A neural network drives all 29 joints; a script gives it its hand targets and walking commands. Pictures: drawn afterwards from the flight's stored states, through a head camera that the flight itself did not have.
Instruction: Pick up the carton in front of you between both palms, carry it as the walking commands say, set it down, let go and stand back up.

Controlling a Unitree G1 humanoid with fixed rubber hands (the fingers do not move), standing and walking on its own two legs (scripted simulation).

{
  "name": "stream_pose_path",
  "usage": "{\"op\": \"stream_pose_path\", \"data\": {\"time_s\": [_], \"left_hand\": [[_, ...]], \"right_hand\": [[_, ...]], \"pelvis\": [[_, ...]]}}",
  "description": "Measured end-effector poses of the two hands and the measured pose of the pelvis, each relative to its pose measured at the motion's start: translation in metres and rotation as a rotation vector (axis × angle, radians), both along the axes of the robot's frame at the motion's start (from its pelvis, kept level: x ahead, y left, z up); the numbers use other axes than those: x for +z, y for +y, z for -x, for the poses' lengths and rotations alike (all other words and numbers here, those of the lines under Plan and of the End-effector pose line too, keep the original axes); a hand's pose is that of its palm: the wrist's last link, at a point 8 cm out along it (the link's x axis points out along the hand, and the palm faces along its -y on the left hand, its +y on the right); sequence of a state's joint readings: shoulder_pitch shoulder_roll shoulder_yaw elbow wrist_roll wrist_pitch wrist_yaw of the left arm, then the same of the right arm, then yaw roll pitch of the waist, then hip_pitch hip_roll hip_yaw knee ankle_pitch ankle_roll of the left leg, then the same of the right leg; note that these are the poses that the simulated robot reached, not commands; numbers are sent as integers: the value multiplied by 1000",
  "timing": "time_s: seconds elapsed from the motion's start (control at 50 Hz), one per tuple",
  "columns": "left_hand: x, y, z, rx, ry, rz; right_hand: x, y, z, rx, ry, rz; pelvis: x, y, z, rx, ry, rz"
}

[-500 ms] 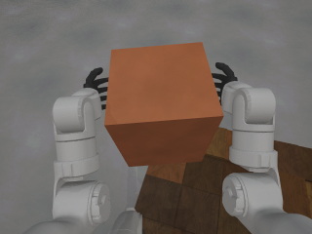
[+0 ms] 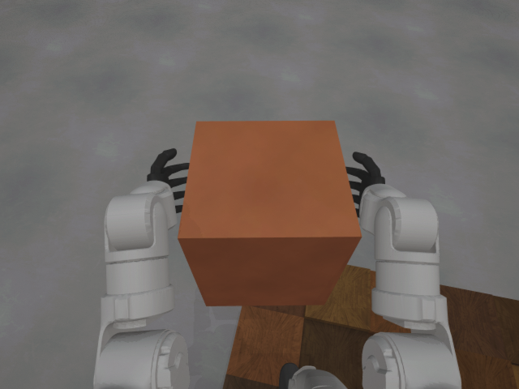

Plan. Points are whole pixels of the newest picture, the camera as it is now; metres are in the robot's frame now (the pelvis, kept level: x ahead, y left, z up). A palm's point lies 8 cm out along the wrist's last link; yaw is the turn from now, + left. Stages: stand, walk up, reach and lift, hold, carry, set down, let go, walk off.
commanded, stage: carry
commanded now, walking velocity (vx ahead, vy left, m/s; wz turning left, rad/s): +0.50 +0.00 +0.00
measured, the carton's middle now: (265, 220) +0.36 -0.02 +0.02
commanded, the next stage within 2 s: none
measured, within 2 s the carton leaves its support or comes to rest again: neither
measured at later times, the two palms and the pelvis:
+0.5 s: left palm (136, 62) +0.67 +0.21 +0.13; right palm (291, 51) +0.67 -0.09 +0.14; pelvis +0.34 +0.04 -0.04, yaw +0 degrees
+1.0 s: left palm (157, 16) +1.02 +0.23 +0.05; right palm (265, 15) +1.03 -0.07 +0.05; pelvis +0.66 +0.07 -0.06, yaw +2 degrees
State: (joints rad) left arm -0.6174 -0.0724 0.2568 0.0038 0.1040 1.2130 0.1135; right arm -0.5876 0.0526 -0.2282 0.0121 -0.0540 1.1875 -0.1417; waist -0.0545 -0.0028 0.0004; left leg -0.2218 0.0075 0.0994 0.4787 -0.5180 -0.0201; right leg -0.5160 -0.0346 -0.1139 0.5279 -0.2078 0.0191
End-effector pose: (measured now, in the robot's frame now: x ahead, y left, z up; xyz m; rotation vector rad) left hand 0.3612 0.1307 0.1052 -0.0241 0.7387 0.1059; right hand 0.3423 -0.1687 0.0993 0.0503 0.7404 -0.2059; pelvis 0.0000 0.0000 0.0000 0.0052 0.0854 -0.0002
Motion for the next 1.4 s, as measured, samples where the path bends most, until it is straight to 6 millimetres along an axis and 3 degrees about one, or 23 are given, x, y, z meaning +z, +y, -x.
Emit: {"op": "stream_pose_path", "data": {"time_s": [0.16, 0.28, 0.4, 0.48, 0.52, 0.64, 0.76, 0.88, 0.98, 1.08, 1.2, 1.3, 1.4], "left_hand": [[16, 10, -54, 90, -32, -21], [43, 30, -118, 128, -110, -19], [43, 56, -208, 93, -149, -21], [29, 73, -286, 27, -164, -28], [16, 78, -323, -1, -137, -27], [-20, 83, -403, -34, 48, -20], [-41, 91, -478, -14, 77, -11], [-49, 95, -566, 8, 25, -14], [-51, 95, -646, 37, -29, -45], [-61, 107, -696, 81, 31, -50], [-41, 119, -759, 114, 10, -45], [-13, 126, -831, 104, -55, -47], [-11, 137, -907, 66, -51, -50]], "right_hand": [[18, 9, -88, 78, -33, -25], [44, 31, -161, 112, -111, -28], [51, 56, -246, 121, -150, 22], [44, 72, -312, 96, -162, 71], [34, 78, -342, 90, -131, 102], [-8, 83, -410, 58, 54, 82], [-31, 90, -486, 43, 80, 52], [-41, 95, -580, 67, 28, 55], [-50, 95, -670, 103, -30, 34], [-58, 107, -736, 150, 29, 27], [-38, 120, -808, 170, 8, 18], [-16, 126, -872, 149, -57, 5], [-13, 137, -939, 122, -52, 18]], "pelvis": [[14, -14, -102, 22, -12, -4], [18, -6, -175, 22, 0, -1], [-5, 16, -261, 20, -14, 44], [-37, 40, -326, 6, -47, 80], [-47, 48, -348, 11, -39, 51], [-42, 68, -407, 11, -10, 46], [-37, 77, -477, 16, 9, 42], [-44, 76, -563, 31, 14, 29], [-63, 71, -649, 43, -14, 17], [-52, 66, -709, 43, -9, 14], [-34, 69, -777, 45, 3, -16], [-29, 83, -842, 34, 13, -20], [-37, 105, -919, 27, 8, -9]]}}
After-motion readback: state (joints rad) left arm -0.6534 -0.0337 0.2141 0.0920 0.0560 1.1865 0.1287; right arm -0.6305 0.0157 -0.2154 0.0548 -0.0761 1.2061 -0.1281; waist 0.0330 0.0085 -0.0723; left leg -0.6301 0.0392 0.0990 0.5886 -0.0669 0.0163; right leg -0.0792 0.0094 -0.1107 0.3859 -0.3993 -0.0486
